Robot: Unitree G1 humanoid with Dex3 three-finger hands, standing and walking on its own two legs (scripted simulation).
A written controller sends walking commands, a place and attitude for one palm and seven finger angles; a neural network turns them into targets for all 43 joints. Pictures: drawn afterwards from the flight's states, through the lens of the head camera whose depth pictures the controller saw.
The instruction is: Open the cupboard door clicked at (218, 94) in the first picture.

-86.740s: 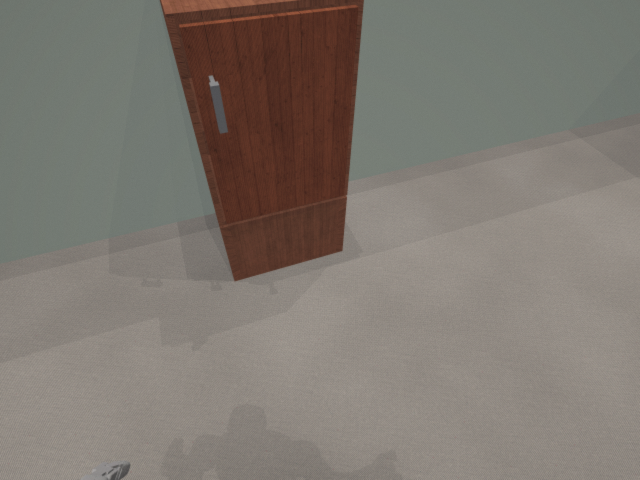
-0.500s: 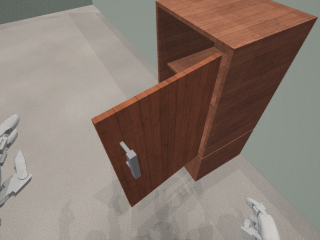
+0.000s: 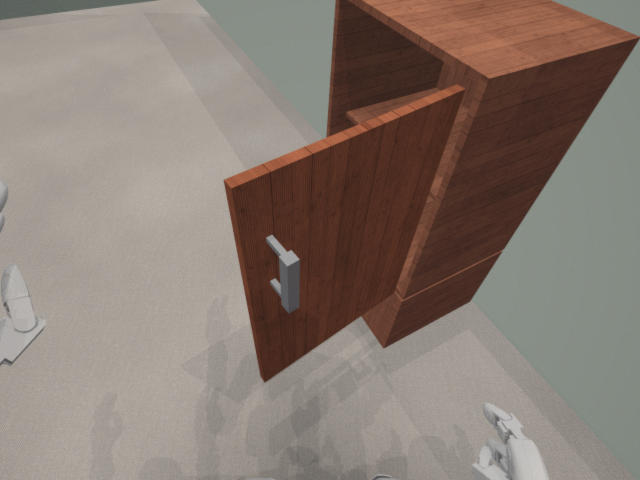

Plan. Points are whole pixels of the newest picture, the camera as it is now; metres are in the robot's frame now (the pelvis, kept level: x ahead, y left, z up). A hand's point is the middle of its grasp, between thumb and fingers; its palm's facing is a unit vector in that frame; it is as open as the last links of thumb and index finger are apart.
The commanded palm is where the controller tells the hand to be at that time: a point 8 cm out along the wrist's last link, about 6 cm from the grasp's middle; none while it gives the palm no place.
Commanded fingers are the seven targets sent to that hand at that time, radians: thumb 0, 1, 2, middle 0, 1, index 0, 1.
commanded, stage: step back with the hand held close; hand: left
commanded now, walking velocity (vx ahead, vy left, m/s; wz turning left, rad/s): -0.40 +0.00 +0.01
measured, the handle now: (282, 274) +0.39 +0.08 +0.01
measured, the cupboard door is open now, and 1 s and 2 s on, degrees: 98 98 98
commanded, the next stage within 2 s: stop stepping back and stand still in 0.66 s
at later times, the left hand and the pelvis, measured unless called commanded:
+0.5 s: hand out of the picture +0.14 +0.29 +0.19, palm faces +0.45 -0.73 -0.52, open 7.4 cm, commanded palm +0.07 +0.32 +0.19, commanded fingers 0.00 0.90 0.90 -0.20 -0.30 -0.20 -0.30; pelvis -0.06 +0.01 +0.01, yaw +2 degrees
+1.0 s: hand out of the picture +0.07 +0.24 +0.19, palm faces +0.35 -0.80 -0.48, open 7.4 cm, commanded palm +0.02 +0.27 +0.19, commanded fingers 0.00 0.90 0.90 -0.20 -0.30 -0.20 -0.30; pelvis -0.15 -0.01 +0.00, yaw -6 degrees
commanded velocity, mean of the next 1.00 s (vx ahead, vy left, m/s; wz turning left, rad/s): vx -0.23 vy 0.02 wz -0.02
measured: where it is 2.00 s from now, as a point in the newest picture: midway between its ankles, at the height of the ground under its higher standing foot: outside the picture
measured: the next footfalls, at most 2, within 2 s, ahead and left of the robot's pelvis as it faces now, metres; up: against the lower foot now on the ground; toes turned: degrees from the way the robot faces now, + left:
right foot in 0.78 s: -0.18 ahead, -0.12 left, +0.00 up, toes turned -5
left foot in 0.92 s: -0.02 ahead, +0.07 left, +0.00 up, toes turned -4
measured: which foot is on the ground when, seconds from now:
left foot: down 0.00-0.80, up 0.82-0.90, down 0.92-1.00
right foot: down 0.00-0.36, up 0.38-0.76, down 0.78-1.00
